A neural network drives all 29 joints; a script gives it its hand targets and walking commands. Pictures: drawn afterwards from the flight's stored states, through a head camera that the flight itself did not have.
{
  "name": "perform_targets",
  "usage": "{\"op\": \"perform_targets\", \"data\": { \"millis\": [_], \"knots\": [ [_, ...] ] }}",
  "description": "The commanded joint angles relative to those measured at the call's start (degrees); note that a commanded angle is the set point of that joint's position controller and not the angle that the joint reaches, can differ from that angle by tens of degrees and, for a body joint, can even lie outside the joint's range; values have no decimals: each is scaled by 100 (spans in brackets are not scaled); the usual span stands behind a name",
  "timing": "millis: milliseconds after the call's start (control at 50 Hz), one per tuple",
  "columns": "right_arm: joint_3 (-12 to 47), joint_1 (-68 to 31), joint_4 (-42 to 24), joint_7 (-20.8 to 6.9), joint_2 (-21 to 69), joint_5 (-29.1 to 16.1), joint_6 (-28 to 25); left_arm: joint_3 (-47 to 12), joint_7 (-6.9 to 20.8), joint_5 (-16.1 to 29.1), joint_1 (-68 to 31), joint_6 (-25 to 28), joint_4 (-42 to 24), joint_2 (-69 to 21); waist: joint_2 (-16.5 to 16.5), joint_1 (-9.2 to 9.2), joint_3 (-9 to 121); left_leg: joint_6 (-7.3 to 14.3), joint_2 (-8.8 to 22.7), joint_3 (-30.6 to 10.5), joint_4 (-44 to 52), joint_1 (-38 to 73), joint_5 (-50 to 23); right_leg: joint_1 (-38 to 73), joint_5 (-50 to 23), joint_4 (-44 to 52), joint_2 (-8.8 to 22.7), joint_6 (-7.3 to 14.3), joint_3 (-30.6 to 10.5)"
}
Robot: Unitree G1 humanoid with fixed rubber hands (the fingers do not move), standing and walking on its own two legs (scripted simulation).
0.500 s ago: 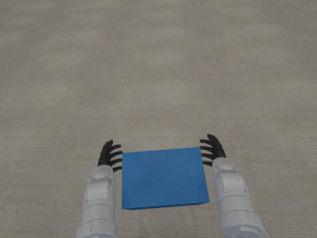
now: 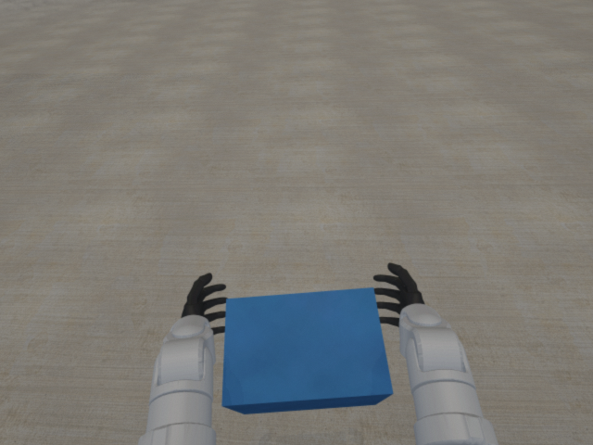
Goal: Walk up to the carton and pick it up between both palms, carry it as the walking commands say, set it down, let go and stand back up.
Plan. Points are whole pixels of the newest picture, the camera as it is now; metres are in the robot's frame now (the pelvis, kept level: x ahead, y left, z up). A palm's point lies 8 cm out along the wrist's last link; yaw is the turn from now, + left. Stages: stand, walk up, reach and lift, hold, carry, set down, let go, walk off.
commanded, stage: reach and lift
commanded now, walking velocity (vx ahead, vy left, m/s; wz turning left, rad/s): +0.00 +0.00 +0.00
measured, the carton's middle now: (304, 354) +0.29 +0.02 -0.05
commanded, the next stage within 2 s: hold in 1.28 s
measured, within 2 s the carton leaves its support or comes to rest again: neither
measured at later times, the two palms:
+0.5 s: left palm (204, 324) +0.28 +0.15 +0.06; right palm (426, 314) +0.29 -0.15 +0.06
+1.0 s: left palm (204, 323) +0.29 +0.15 +0.05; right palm (425, 316) +0.29 -0.15 +0.05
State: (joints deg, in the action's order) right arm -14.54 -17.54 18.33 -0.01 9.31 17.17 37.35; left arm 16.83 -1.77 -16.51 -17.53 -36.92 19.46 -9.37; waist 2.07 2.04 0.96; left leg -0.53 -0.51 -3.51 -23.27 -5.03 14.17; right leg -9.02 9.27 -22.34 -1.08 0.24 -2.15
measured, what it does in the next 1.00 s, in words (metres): stands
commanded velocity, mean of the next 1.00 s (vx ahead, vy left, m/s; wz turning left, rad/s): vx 0.00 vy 0.00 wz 0.00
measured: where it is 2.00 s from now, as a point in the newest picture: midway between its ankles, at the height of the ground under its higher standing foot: outside the picture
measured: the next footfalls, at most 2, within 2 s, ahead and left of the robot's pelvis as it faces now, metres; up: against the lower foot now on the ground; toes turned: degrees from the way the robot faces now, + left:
none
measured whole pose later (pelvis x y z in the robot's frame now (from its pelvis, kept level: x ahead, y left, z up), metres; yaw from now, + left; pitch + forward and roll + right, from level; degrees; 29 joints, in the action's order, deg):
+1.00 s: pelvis +0.00 +0.00 +0.00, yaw +0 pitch -7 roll +0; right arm -13.9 -16.4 14.0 0.4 9.0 17.5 42.7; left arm 13.1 -0.5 -17.4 -16.5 -43.0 15.9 -9.1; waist 0.9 -0.2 -0.3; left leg -0.1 -0.9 -3.8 -20.3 -0.5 12.9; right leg -4.4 8.3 -19.7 -0.6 -0.2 -2.0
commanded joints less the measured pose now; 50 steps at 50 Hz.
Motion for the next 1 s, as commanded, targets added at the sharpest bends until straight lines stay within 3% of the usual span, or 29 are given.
{"op": "perform_targets", "data": {
  "millis": [0,200,600,980],
  "knots": [
    [3200,-2800,-84,-1584,5014,-1494,8,-3175,1506,1429,-2749,-90,-31,-5671,-51,-30,1269,-74,-355,-63,523,-303,-1136,1332,-842,179,-375,145,-131],
    [3064,-2865,-102,-1562,5068,-1456,316,-3080,1496,1380,-2925,-369,-108,-5481,-83,-94,833,-28,-330,-75,718,-271,-810,1483,-671,299,-355,100,-106],
    [2951,-2776,-11,-1430,5460,-1471,434,-3025,1677,1374,-3228,-281,-285,-4998,-235,-143,938,111,-398,-29,680,-555,-374,1569,-393,359,-272,-74,-216],
    [3104,-2339,-426,-1480,5178,-1568,448,-3350,1564,1503,-2701,-372,-616,-5182,-140,-228,1095,11,-387,-141,734,-139,-1160,1511,-1112,317,-359,-2,-111]
  ]
}}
